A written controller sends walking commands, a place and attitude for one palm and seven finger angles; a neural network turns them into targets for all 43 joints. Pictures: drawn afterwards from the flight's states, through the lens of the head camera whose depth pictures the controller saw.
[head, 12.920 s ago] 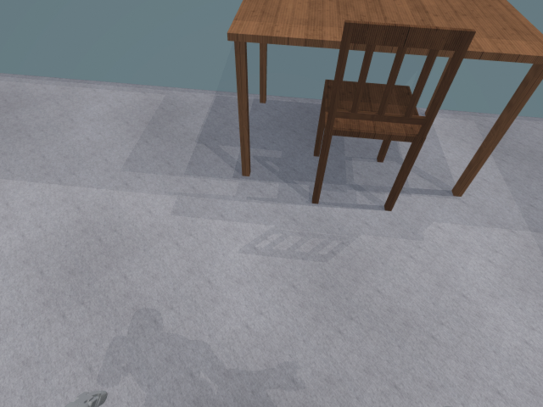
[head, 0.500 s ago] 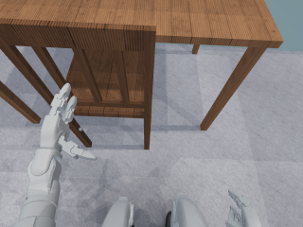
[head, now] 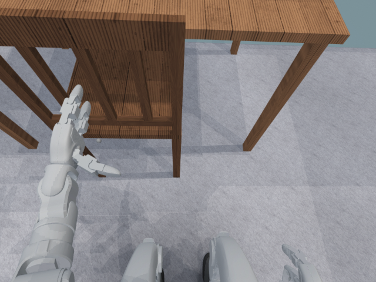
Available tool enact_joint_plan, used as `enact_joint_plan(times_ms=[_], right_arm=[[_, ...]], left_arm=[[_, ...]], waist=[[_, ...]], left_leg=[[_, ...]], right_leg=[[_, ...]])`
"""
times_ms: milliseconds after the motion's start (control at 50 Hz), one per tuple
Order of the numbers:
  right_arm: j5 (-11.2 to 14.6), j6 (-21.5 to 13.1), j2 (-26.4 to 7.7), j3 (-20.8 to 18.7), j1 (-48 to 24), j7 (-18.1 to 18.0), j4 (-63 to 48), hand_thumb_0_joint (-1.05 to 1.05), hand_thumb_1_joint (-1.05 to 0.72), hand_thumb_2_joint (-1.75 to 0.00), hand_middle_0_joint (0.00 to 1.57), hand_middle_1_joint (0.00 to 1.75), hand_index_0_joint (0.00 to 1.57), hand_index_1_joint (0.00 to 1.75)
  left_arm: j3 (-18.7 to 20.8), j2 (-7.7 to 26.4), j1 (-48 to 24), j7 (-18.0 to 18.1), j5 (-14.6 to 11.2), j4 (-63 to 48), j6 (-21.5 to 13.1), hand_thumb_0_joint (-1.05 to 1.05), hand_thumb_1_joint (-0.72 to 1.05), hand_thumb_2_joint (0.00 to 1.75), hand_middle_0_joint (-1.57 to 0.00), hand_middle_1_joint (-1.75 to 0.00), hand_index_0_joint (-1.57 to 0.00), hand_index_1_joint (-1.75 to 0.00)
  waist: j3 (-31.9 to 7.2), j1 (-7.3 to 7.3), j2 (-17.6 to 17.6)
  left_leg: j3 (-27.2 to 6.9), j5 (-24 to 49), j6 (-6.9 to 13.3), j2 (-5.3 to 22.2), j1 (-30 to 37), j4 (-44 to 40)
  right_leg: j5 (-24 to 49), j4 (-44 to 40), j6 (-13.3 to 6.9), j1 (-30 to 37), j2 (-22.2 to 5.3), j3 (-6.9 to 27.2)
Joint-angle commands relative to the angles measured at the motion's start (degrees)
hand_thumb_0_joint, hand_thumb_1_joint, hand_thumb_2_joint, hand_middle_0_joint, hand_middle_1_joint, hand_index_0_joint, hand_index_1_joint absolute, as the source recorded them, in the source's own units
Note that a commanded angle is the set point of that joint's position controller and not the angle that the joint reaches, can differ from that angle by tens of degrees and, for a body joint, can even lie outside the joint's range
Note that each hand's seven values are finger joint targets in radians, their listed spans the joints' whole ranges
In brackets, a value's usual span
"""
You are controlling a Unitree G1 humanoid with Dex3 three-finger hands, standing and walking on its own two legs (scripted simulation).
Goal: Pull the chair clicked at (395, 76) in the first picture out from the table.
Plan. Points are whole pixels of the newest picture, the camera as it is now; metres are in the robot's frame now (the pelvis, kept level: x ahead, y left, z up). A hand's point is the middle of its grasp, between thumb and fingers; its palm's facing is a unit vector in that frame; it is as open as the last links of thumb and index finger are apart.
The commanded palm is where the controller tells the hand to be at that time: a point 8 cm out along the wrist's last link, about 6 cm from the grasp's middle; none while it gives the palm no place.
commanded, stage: aim the fingers beside a spindle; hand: left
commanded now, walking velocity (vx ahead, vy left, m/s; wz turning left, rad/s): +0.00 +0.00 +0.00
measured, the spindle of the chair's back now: (99, 89) +0.53 +0.21 +0.01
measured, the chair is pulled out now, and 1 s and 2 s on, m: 0.00 0.00 0.00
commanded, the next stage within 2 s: push the fingers through the gap in 0.68 s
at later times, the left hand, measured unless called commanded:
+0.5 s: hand (99, 147) +0.38 +0.18 +0.02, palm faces +0.01 -1.00 -0.04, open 16.9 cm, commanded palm +0.35 +0.24 +0.02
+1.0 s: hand (102, 137) +0.40 +0.18 +0.02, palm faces +0.00 -1.00 -0.05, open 16.9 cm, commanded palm +0.38 +0.23 +0.02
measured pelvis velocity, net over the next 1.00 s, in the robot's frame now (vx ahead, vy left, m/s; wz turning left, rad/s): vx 0.00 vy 0.00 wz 0.01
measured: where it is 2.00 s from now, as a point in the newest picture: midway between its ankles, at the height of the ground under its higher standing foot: outside the picture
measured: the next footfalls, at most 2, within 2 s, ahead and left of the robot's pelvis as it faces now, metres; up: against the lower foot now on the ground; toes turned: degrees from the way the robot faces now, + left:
none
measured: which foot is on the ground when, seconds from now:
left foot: down 0.00-1.00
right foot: down 0.00-1.00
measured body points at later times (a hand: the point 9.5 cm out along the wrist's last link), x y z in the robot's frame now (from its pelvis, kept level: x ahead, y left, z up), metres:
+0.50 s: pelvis +0.00 +0.00 +0.00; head +0.13 +0.01 +0.44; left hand +0.37 +0.24 +0.03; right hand +0.14 -0.25 -0.11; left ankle +0.01 +0.11 -0.62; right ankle +0.05 -0.12 -0.62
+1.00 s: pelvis +0.00 +0.00 +0.00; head +0.13 +0.01 +0.43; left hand +0.40 +0.23 +0.03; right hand +0.12 -0.26 -0.12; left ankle +0.01 +0.11 -0.62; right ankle +0.05 -0.12 -0.62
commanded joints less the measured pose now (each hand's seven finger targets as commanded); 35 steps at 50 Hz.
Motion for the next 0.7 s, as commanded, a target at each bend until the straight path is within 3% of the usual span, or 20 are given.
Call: enact_joint_plan(times_ms=[0, 40, 140, 160, 180, 220, 280, 340, 400, 420, 480, 500, 560, 600, 620, 680], right_arm=[[0.0, -1.4, -8.7, -3.7, 3.8, -0.6, -6.1, 0.0, -0.9, -0.9, 0.2, 0.3, 0.2, 0.3], [0.1, -1.3, -8.8, -3.9, 3.9, -0.6, -6.1, 0.0, -0.9, -0.9, 0.2, 0.3, 0.2, 0.3], [0.0, -1.5, -8.7, -3.8, 3.6, -0.8, -5.4, 0.0, -0.9, -0.9, 0.2, 0.3, 0.2, 0.3], [0.0, -1.6, -8.9, -3.8, 3.8, -1.0, -5.1, 0.0, -0.9, -0.9, 0.2, 0.3, 0.2, 0.3], [-0.1, -1.5, -9.0, -3.8, 4.0, -1.1, -5.1, 0.0, -0.9, -0.9, 0.2, 0.3, 0.2, 0.3], [-0.2, -1.6, -8.7, -3.9, 3.8, -0.9, -5.2, 0.0, -0.9, -0.9, 0.2, 0.3, 0.2, 0.3], [-0.2, -1.6, -8.7, -4.1, 3.7, -0.6, -5.5, 0.0, -0.9, -0.9, 0.2, 0.3, 0.2, 0.3], [-0.2, -1.0, -8.4, -3.9, 3.3, -0.2, -5.9, 0.0, -0.9, -0.9, 0.2, 0.3, 0.2, 0.3], [-0.1, -0.6, -8.4, -3.9, 2.9, -0.3, -6.6, 0.0, -0.9, -0.9, 0.2, 0.3, 0.2, 0.3], [0.0, -0.7, -8.2, -3.7, 2.7, -0.2, -7.0, 0.0, -0.9, -0.9, 0.2, 0.3, 0.2, 0.3], [-0.1, -0.9, -8.2, -3.8, 2.5, -0.5, -7.1, 0.0, -0.9, -0.9, 0.2, 0.3, 0.2, 0.3], [-0.1, -1.1, -7.9, -3.7, 2.2, -0.4, -7.3, 0.0, -0.9, -0.9, 0.2, 0.3, 0.2, 0.3], [0.0, -1.5, -8.3, -3.8, 2.5, -0.8, -6.4, 0.0, -0.9, -0.9, 0.2, 0.3, 0.2, 0.3], [0.1, -1.7, -8.5, -3.8, 2.5, -0.9, -6.0, 0.0, -0.9, -0.9, 0.2, 0.3, 0.2, 0.3], [0.1, -1.8, -8.7, -3.8, 2.6, -1.0, -5.7, 0.0, -0.9, -0.9, 0.2, 0.3, 0.2, 0.3], [0.1, -2.1, -8.6, -3.8, 2.5, -1.1, -5.7, 0.0, -0.9, -0.9, 0.2, 0.3, 0.2, 0.3]], left_arm=[[2.6, 10.1, -11.3, 0.2, -1.1, -12.1, -3.7, 0.0, -0.5, 0.3, -0.06, -0.08, -0.06, -0.08], [2.9, 9.9, -9.3, 0.3, -1.3, -12.4, -3.6, 0.0, -0.5, 0.3, -0.06, -0.08, -0.06, -0.08], [-0.3, 7.5, -14.1, 0.7, -0.8, -13.1, -4.6, 0.0, -0.5, 0.3, -0.06, -0.08, -0.06, -0.08], [0.3, 8.4, -15.0, 0.9, -0.7, -13.2, -4.9, 0.0, -0.5, 0.3, -0.06, -0.08, -0.06, -0.08], [1.5, 9.8, -14.7, 1.1, -0.5, -13.2, -5.2, 0.0, -0.5, 0.3, -0.06, -0.08, -0.06, -0.08], [-0.3, 7.5, -13.5, 1.0, -0.5, -14.1, -5.4, 0.0, -0.5, 0.3, -0.06, -0.08, -0.06, -0.08], [-0.6, 7.2, -10.7, 1.2, -0.6, -15.5, -4.9, 0.0, -0.5, 0.3, -0.06, -0.08, -0.06, -0.08], [-0.7, 6.4, -8.3, 1.8, -0.5, -14.1, -3.9, 0.0, -0.5, 0.3, -0.06, -0.08, -0.06, -0.08], [2.5, 8.9, -6.2, 2.5, -0.4, -13.5, -3.9, 0.0, -0.5, 0.3, -0.06, -0.08, -0.06, -0.08], [1.5, 7.8, -6.6, 2.4, -0.5, -13.8, -4.0, 0.0, -0.5, 0.3, -0.06, -0.08, -0.06, -0.08], [2.4, 9.5, -7.9, 2.0, -0.5, -16.8, -5.2, 0.0, -0.5, 0.3, -0.06, -0.08, -0.06, -0.08], [0.7, 7.5, -6.9, 1.6, -0.7, -17.0, -5.2, 0.0, -0.5, 0.3, -0.06, -0.08, -0.06, -0.08], [-1.6, 5.8, -9.4, 0.7, -1.0, -15.9, -5.1, 0.0, -0.5, 0.3, -0.06, -0.08, -0.06, -0.08], [-1.6, 5.9, -9.9, 0.2, -1.0, -14.9, -4.7, 0.0, -0.5, 0.3, -0.06, -0.08, -0.06, -0.08], [-1.0, 6.7, -10.5, 0.2, -1.0, -13.8, -4.5, 0.0, -0.5, 0.3, -0.06, -0.08, -0.06, -0.08], [-1.7, 6.1, -11.4, 0.1, -0.8, -14.4, -4.4, 0.0, -0.5, 0.3, -0.06, -0.08, -0.06, -0.08]], waist=[[-26.1, 0.73, 2.9], [-26.0, 0.73, 1.5], [-23.6, -0.77, 3.3], [-23.4, -1.05, 3.1], [-24.6, -0.3, 3.1], [-26.4, -0.06, 4.7], [-27.2, 0.57, 5.8], [-25.3, 0.73, 3.3], [-24.4, 1.35, 0.5], [-23.8, 1.11, 1.0], [-25.5, 1.42, 2.6], [-25.5, 1.28, 3.9], [-23.9, -0.72, 2.0], [-23.1, -0.31, 2.9], [-22.6, -0.51, 1.5], [-24.1, -0.09, 3.3]], left_leg=[[-1.3, 21.0, -0.2, -0.7, 12.5, -10.4], [-1.3, 21.0, -0.2, -0.6, 12.8, -10.5], [-1.7, 18.7, -0.2, -0.7, 13.3, -10.4], [-1.9, 18.8, -0.2, -0.5, 13.8, -10.3], [-2.0, 19.4, -0.3, -0.6, 14.1, -10.4], [-2.1, 22.1, -0.6, -0.5, 16.5, -10.4], [-2.5, 25.8, -1.0, -0.2, 19.0, -10.6], [-1.8, 23.7, -0.7, -0.5, 15.5, -10.6], [-1.3, 21.8, -0.4, -0.7, 12.7, -10.7], [-1.1, 20.6, -0.3, -0.9, 12.2, -10.7], [-1.2, 21.5, -0.4, -0.8, 13.5, -10.6], [-1.1, 21.6, -0.4, -0.9, 14.0, -10.7], [-1.6, 20.6, -0.2, -0.6, 14.0, -10.0], [-1.7, 19.1, -0.3, -0.7, 13.7, -10.1], [-1.9, 18.3, -0.2, -0.7, 13.1, -10.0], [-1.9, 18.7, -0.3, -0.8, 14.3, -10.1]], right_leg=[[15.7, -7.6, -0.8, 21.2, 1.1, 1.6], [15.6, -8.0, -0.7, 21.4, 1.3, 1.5], [12.7, -8.2, -0.8, 18.0, 1.2, 1.3], [12.3, -8.3, -0.9, 17.4, 1.3, 1.1], [12.7, -8.1, -0.9, 18.3, 1.3, 1.2], [14.3, -7.7, -1.0, 18.1, 1.2, 0.9], [15.9, -7.4, -1.1, 17.8, 1.2, 0.5], [16.2, -7.7, -0.9, 19.6, 1.1, 0.8], [16.7, -7.7, -0.8, 21.6, 1.2, 1.3], [16.0, -7.9, -0.8, 21.6, 1.2, 1.4], [16.5, -7.6, -1.0, 22.1, 1.2, 1.7], [16.3, -7.7, -1.0, 21.6, 1.2, 1.6], [14.9, -8.0, -0.8, 19.1, 1.3, 1.3], [13.3, -8.2, -0.9, 18.5, 1.2, 1.3], [12.6, -8.3, -0.9, 18.1, 1.2, 1.3], [12.2, -8.1, -1.1, 17.6, 1.1, 1.2]])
